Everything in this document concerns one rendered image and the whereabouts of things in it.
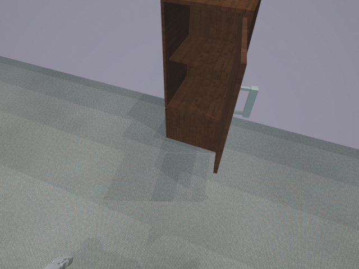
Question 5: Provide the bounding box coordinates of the handle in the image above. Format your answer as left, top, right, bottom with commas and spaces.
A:
234, 86, 259, 118

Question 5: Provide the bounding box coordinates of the robot left hand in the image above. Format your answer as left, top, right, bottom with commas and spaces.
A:
44, 256, 73, 269

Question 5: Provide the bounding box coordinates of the cupboard door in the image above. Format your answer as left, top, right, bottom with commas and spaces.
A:
213, 17, 247, 174

